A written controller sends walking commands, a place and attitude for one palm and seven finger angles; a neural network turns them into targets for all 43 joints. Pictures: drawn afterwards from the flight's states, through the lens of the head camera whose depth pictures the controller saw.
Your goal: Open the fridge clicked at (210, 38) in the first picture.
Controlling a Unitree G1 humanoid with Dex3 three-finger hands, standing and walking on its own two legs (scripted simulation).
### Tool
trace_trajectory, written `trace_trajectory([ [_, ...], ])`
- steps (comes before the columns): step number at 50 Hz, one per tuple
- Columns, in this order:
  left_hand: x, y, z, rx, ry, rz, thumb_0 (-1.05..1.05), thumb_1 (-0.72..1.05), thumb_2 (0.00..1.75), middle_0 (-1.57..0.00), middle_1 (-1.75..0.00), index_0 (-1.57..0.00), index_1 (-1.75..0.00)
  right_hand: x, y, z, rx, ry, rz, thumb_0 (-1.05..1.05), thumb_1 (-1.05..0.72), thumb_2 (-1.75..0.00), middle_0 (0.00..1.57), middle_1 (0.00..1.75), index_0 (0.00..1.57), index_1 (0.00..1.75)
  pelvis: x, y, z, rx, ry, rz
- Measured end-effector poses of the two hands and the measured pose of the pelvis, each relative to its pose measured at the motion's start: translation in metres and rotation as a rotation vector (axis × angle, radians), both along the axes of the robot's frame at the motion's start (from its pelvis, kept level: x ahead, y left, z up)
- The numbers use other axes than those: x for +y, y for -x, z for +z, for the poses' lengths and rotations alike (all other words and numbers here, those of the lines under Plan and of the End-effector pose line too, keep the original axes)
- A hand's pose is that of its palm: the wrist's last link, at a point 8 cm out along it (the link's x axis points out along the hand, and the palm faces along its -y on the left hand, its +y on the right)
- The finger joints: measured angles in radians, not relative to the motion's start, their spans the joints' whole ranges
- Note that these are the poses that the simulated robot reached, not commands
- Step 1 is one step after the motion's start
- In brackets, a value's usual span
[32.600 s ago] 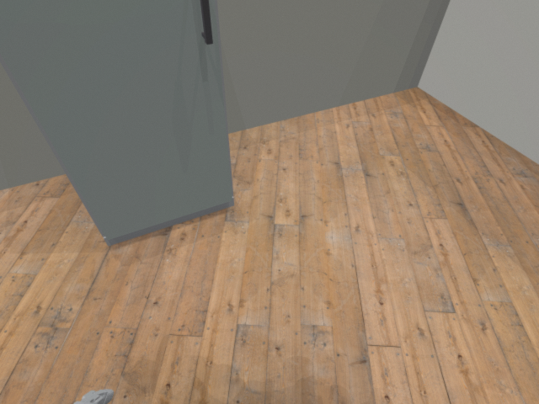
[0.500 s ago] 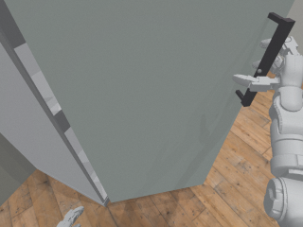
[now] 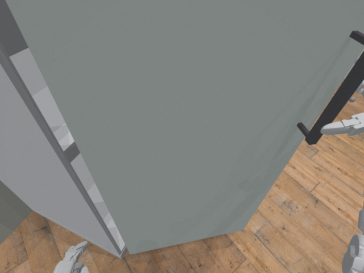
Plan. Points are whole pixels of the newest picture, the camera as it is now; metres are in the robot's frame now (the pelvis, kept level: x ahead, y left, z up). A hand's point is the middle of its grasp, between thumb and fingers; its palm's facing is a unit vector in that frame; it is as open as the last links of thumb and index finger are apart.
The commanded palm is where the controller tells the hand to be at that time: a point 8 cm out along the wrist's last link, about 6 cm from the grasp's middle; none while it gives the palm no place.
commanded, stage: slip the hand off the handle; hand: right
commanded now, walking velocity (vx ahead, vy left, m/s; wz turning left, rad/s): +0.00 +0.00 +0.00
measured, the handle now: (331, 95) +0.44 -0.26 +0.21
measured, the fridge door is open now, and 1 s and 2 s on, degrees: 54 54 54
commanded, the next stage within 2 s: draw the hand back to the body in 1.52 s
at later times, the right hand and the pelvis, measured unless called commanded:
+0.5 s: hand out of the picture +0.38 -0.34 +0.22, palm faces +0.25 +0.96 -0.15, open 14.7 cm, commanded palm +0.33 -0.38 +0.23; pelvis +0.02 -0.03 +0.00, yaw -2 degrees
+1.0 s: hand out of the picture +0.29 -0.32 +0.22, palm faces +0.30 +0.94 -0.17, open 14.7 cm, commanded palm +0.25 -0.35 +0.23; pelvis -0.01 -0.03 +0.00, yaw -2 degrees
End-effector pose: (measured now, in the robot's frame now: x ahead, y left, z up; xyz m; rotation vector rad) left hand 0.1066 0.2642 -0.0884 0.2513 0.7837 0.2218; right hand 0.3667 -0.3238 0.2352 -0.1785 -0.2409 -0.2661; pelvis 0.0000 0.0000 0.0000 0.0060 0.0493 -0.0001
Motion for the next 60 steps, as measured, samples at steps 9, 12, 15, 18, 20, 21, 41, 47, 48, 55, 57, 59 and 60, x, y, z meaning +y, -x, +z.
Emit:
trace_trajectory([
  [9, -0.009, -0.047, 0.005, -0.018, 0.004, -0.035, 0.01, 0.91, 0.90, -0.21, -0.30, -0.20, -0.30, -0.034, 0.015, -0.012, 0.052, 0.006, -0.011, -0.01, 0.55, -0.20, 0.27, 1.16, 0.26, 1.15, -0.004, -0.021, 0.001, 0.023, 0.003, -0.008],
  [12, -0.016, -0.060, 0.008, -0.030, -0.005, -0.049, 0.01, 0.91, 0.90, -0.21, -0.30, -0.20, -0.30, -0.043, 0.022, -0.012, 0.025, 0.002, -0.005, -0.01, 0.55, -0.20, 0.26, 1.15, 0.26, 1.15, -0.007, -0.025, 0.001, 0.023, 0.000, -0.013],
  [15, -0.023, -0.069, 0.011, -0.045, -0.009, -0.059, 0.01, 0.91, 0.90, -0.21, -0.30, -0.20, -0.30, -0.052, 0.025, -0.011, 0.022, -0.006, -0.004, -0.01, 0.55, -0.20, 0.26, 1.15, 0.26, 1.15, -0.011, -0.026, 0.001, 0.022, -0.004, -0.021],
  [18, -0.032, -0.075, 0.013, -0.060, -0.009, -0.067, 0.01, 0.90, 0.90, -0.21, -0.30, -0.20, -0.30, -0.059, 0.026, -0.010, 0.038, 0.000, -0.007, -0.01, 0.55, -0.20, 0.26, 1.15, 0.26, 1.15, -0.017, -0.025, 0.001, 0.021, -0.008, -0.028],
  [20, -0.038, -0.076, 0.013, -0.066, -0.007, -0.072, 0.01, 0.90, 0.90, -0.21, -0.30, -0.20, -0.30, -0.061, 0.026, -0.009, 0.046, 0.003, 0.000, -0.01, 0.55, -0.20, 0.26, 1.15, 0.26, 1.15, -0.020, -0.023, 0.000, 0.020, -0.010, -0.033],
  [21, -0.041, -0.075, 0.013, -0.067, -0.006, -0.074, 0.01, 0.90, 0.90, -0.21, -0.30, -0.20, -0.30, -0.062, 0.025, -0.008, 0.048, 0.004, 0.004, -0.01, 0.55, -0.20, 0.26, 1.15, 0.26, 1.15, -0.022, -0.022, 0.000, 0.019, -0.011, -0.035],
  [41, -0.074, -0.047, 0.012, -0.083, 0.048, -0.075, 0.01, 0.90, 0.90, -0.21, -0.30, -0.20, -0.30, -0.041, 0.074, -0.010, -0.012, 0.011, 0.008, -0.01, 0.55, -0.20, 0.26, 1.15, 0.26, 1.15, -0.038, -0.005, 0.003, -0.043, -0.007, -0.014],
  [47, -0.077, -0.065, 0.021, -0.142, 0.043, -0.128, 0.01, 0.90, 0.90, -0.21, -0.30, -0.20, -0.30, -0.043, 0.101, -0.009, 0.004, 0.024, -0.031, -0.01, 0.55, -0.20, 0.26, 1.15, 0.26, 1.15, -0.033, 0.003, 0.004, -0.065, -0.007, -0.031],
  [48, -0.077, -0.068, 0.023, -0.154, 0.042, -0.134, 0.01, 0.90, 0.90, -0.21, -0.30, -0.20, -0.30, -0.042, 0.105, -0.009, 0.006, 0.026, -0.032, -0.01, 0.55, -0.20, 0.26, 1.15, 0.26, 1.15, -0.031, 0.005, 0.004, -0.068, -0.007, -0.033],
  [55, -0.076, -0.084, 0.034, -0.230, 0.042, -0.172, 0.01, 0.90, 0.90, -0.21, -0.30, -0.20, -0.30, -0.029, 0.123, -0.007, -0.013, 0.029, -0.004, -0.01, 0.56, -0.20, 0.26, 1.15, 0.26, 1.15, -0.023, 0.010, 0.004, -0.089, -0.006, -0.047],
  [57, -0.076, -0.087, 0.036, -0.245, 0.048, -0.177, 0.01, 0.90, 0.90, -0.21, -0.30, -0.20, -0.30, -0.025, 0.126, -0.006, -0.016, 0.035, 0.003, -0.01, 0.56, -0.20, 0.26, 1.15, 0.26, 1.15, -0.020, 0.010, 0.004, -0.093, -0.005, -0.047],
  [59, -0.075, -0.088, 0.037, -0.258, 0.055, -0.177, 0.01, 0.90, 0.90, -0.21, -0.30, -0.20, -0.30, -0.022, 0.130, -0.006, -0.012, 0.039, 0.004, -0.01, 0.55, -0.20, 0.26, 1.15, 0.26, 1.15, -0.018, 0.009, 0.004, -0.096, -0.005, -0.045],
  [60, -0.074, -0.088, 0.037, -0.262, 0.059, -0.176, 0.01, 0.90, 0.90, -0.21, -0.30, -0.20, -0.30, -0.021, 0.132, -0.006, -0.010, 0.040, 0.002, -0.01, 0.55, -0.20, 0.26, 1.15, 0.26, 1.15, -0.016, 0.009, 0.004, -0.097, -0.004, -0.045],
])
